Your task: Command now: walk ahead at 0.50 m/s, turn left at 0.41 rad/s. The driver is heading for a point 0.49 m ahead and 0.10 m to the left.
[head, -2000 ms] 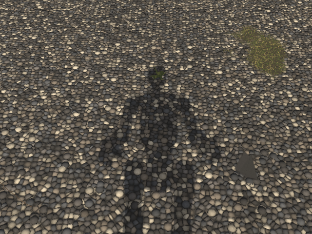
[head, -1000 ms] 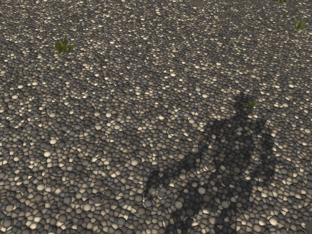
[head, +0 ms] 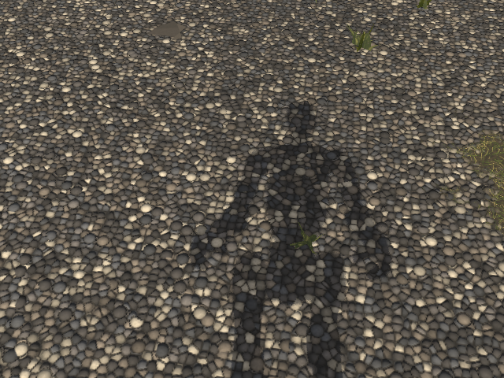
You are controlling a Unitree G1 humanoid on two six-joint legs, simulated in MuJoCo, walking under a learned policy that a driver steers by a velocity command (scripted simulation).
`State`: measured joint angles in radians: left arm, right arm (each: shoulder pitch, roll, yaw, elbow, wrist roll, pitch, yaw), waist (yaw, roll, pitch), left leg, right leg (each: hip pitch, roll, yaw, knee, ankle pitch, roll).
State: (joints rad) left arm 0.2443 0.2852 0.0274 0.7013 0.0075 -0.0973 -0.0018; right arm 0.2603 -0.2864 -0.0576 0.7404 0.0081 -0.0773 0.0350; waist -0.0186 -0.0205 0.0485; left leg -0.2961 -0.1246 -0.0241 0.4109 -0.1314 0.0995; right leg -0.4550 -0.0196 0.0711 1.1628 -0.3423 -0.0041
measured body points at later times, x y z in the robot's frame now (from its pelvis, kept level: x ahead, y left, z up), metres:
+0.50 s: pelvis +0.28 -0.04 +0.00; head +0.30 -0.05 +0.45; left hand +0.31 +0.25 -0.09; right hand +0.48 -0.28 -0.10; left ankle +0.24 +0.09 -0.65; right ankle +0.32 -0.14 -0.74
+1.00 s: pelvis +0.43 +0.05 +0.00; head +0.46 +0.07 +0.44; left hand +0.42 +0.35 -0.13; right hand +0.69 -0.10 -0.10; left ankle +0.47 +0.17 -0.74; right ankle +0.50 -0.10 -0.70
